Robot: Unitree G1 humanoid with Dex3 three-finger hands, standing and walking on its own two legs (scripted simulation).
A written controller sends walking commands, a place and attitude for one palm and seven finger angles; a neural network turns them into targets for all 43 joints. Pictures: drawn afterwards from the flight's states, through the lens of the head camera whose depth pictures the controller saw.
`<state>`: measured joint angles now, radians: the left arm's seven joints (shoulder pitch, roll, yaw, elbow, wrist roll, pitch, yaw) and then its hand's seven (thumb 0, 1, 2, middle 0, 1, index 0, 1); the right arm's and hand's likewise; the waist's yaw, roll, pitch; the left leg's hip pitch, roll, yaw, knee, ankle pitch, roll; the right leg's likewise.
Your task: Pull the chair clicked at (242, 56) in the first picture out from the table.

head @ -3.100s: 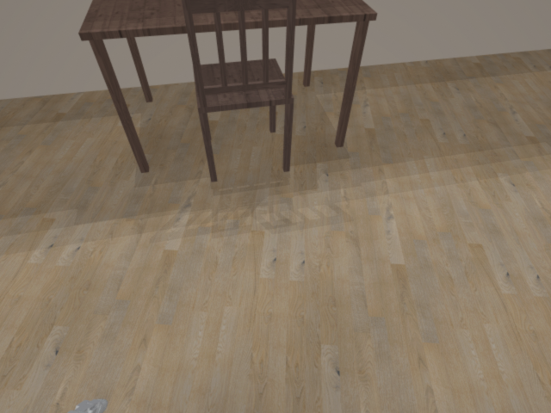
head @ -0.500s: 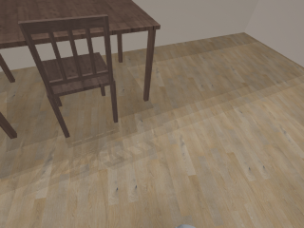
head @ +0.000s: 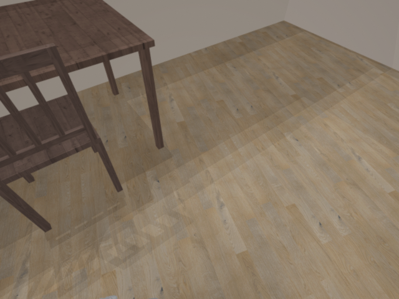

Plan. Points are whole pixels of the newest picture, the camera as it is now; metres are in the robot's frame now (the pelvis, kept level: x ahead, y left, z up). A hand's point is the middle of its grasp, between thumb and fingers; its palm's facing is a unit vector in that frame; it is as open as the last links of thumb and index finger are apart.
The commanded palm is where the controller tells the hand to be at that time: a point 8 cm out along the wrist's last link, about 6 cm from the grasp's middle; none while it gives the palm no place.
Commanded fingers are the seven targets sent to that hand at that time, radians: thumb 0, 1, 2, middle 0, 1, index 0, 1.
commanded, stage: walk to a spot facing it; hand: left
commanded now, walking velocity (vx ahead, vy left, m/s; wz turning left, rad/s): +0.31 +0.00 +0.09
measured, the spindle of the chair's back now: (17, 116) +0.67 +0.63 -0.09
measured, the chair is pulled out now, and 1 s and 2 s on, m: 0.00 0.00 0.00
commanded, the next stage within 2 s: turn to face it in 0.12 s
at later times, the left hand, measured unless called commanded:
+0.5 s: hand (100, 295) +0.16 +0.23 -0.17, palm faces +0.18 -0.97 -0.16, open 7.4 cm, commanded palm none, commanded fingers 0.00 0.90 0.90 -0.20 -0.30 -0.20 -0.30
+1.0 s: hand (110, 272) +0.21 +0.21 -0.13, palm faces +0.42 -0.86 -0.27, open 7.4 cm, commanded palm none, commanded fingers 0.00 0.90 0.90 -0.20 -0.30 -0.20 -0.30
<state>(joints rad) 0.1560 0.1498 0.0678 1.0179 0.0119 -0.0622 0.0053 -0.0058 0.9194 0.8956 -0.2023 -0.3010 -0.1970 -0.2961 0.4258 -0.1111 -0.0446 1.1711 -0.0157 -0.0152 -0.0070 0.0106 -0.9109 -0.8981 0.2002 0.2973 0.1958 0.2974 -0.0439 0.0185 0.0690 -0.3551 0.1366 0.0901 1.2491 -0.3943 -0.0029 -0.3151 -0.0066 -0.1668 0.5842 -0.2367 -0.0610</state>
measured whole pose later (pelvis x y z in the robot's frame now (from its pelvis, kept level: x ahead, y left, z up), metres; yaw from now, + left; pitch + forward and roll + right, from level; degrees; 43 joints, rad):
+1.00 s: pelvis +0.20 +0.00 +0.02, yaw +25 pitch -1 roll +2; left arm 0.19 0.17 0.04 0.90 0.03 0.01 0.02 0.00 0.90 0.90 -0.20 -0.30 -0.20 -0.30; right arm 0.18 -0.26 -0.09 0.96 -0.02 0.08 0.02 0.01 -0.91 -0.90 0.20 0.30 0.19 0.30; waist -0.01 0.02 0.07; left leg -0.45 0.04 0.04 1.02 -0.43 -0.06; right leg -0.20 -0.13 -0.23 0.51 -0.29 -0.02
